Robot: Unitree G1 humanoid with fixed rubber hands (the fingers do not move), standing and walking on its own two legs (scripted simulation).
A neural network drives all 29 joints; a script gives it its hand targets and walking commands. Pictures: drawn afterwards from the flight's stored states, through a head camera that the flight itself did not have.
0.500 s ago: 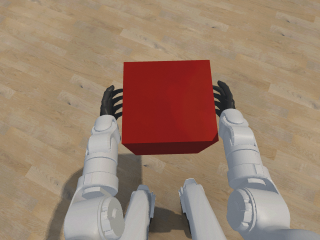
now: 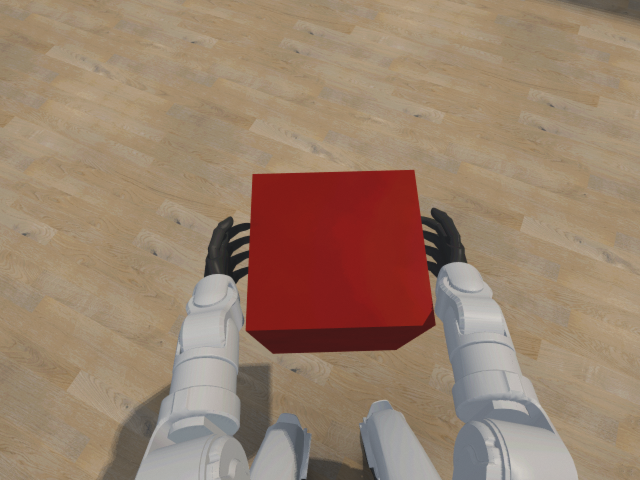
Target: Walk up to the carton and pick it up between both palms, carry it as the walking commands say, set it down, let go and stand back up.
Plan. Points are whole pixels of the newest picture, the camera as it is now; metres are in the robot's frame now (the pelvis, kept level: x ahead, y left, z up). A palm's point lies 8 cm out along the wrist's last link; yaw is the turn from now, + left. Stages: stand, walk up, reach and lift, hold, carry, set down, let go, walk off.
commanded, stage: reach and lift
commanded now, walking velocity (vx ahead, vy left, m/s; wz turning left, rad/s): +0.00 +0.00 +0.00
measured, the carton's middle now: (334, 274) +0.40 -0.01 -0.11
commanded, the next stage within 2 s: none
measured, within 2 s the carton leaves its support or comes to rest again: neither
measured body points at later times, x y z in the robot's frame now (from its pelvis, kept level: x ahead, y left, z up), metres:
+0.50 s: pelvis +0.02 +0.00 +0.06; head +0.11 -0.01 +0.50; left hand +0.37 +0.14 +0.02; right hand +0.37 -0.17 +0.02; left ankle +0.03 +0.13 -0.65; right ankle +0.06 -0.12 -0.65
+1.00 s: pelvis +0.04 +0.00 +0.09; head +0.05 -0.01 +0.54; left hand +0.36 +0.14 +0.09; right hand +0.35 -0.16 +0.09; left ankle +0.03 +0.13 -0.65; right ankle +0.06 -0.12 -0.65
